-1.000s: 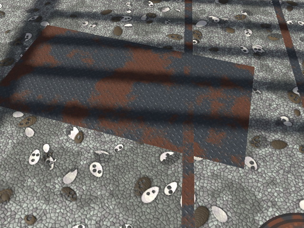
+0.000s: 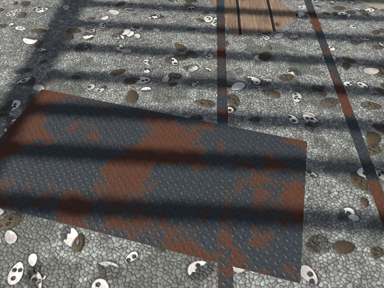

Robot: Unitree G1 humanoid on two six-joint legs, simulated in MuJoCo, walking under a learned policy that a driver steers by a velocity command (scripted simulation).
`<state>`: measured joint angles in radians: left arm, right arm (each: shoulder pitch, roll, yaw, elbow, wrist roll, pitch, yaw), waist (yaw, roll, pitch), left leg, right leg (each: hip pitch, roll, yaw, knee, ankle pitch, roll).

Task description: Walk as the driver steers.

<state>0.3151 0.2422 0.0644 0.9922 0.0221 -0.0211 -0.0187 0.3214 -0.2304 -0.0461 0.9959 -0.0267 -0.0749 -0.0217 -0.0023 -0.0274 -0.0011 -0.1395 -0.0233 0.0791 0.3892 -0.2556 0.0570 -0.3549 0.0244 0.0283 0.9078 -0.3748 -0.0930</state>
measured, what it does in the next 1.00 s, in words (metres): walks ahead, turning right: right foot, then left foot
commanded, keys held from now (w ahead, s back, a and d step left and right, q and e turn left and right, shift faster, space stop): w+e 0.54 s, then w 0.46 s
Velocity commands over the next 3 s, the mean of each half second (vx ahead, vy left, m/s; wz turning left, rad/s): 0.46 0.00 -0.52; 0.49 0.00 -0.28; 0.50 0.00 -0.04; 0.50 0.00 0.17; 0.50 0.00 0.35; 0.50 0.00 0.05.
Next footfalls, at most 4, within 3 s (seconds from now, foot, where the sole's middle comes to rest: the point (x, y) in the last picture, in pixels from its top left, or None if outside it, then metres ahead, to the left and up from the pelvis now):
0.36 right None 0.32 -0.12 -0.78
0.94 left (219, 247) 0.68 -0.10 -0.78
1.46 right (288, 207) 0.86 -0.39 -0.78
2.04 left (265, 146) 1.20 -0.34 -0.78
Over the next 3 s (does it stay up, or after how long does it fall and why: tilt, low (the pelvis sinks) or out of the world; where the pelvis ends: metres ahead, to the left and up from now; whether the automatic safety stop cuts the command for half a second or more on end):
stays up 1.53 -0.48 0.00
